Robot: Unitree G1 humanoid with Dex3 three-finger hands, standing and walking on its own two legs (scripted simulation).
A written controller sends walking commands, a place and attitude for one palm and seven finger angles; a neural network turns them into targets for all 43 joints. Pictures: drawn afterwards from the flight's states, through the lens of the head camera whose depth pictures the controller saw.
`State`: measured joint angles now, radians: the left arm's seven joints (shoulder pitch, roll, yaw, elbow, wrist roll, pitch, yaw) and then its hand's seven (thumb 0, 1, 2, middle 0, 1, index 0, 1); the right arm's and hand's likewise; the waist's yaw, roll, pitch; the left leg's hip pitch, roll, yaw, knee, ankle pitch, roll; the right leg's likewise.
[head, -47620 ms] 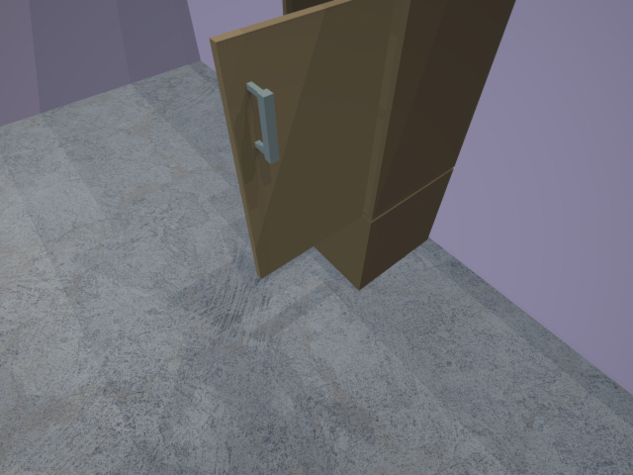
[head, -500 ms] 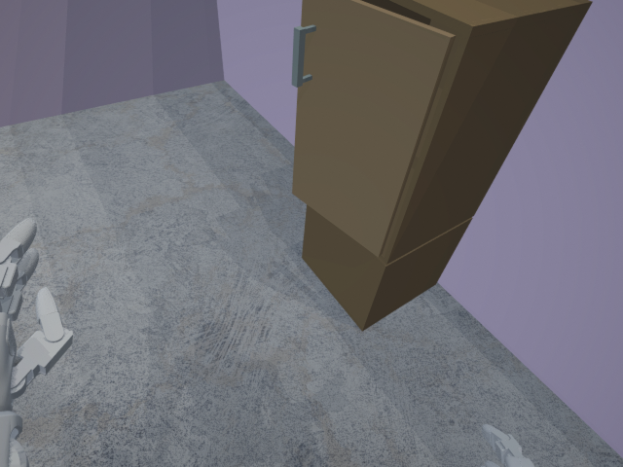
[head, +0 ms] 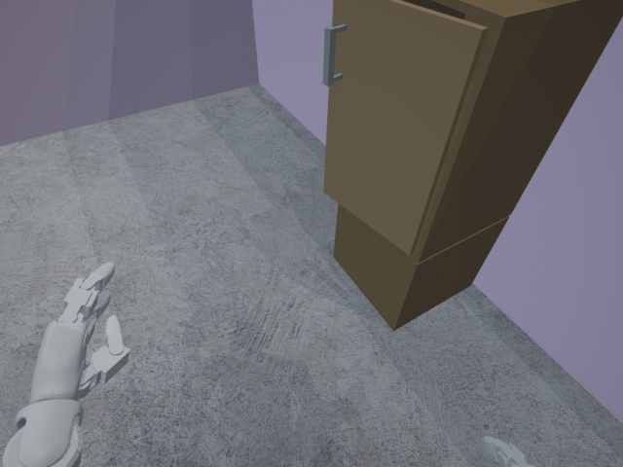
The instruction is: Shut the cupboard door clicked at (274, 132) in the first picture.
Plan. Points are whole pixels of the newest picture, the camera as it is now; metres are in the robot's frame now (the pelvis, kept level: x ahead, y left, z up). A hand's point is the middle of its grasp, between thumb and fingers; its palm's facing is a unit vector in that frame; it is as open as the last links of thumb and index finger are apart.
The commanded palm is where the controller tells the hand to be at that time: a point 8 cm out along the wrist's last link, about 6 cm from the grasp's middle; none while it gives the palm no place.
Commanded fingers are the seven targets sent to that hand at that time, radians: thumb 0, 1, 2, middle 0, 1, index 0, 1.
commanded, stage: let the arm hang, fingers relaxed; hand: left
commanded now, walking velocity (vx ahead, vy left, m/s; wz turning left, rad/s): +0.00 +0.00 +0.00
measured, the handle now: (335, 55) +0.94 +0.02 +0.12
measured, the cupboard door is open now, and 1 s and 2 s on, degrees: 11 11 11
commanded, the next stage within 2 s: look to check the result in 1.02 s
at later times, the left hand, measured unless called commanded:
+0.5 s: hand out of the picture -0.01 +0.22 -0.16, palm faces +0.02 -0.97 -0.24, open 7.3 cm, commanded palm none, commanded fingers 0.00 0.90 0.90 -0.20 -0.30 -0.20 -0.30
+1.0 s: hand out of the picture -0.03 +0.19 -0.17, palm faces +0.01 -0.99 -0.14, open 7.4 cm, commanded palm none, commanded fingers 0.00 0.90 0.90 -0.20 -0.30 -0.20 -0.30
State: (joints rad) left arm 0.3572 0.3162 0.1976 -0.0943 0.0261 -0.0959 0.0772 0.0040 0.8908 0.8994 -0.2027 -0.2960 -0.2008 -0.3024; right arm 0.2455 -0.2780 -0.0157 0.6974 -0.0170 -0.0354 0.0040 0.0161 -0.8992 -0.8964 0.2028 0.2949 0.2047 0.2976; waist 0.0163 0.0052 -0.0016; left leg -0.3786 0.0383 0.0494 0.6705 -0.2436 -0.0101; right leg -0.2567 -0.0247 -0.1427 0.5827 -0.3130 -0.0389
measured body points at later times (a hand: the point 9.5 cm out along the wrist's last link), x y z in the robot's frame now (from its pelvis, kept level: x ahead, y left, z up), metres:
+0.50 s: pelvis +0.01 +0.03 +0.01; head +0.00 +0.03 +0.46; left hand -0.01 +0.27 -0.14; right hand +0.01 -0.20 -0.14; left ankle +0.04 +0.12 -0.73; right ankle +0.00 -0.09 -0.73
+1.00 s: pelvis +0.00 +0.04 +0.01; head +0.00 +0.05 +0.46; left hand -0.03 +0.24 -0.15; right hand -0.04 -0.16 -0.15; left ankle +0.04 +0.12 -0.73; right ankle +0.00 -0.09 -0.73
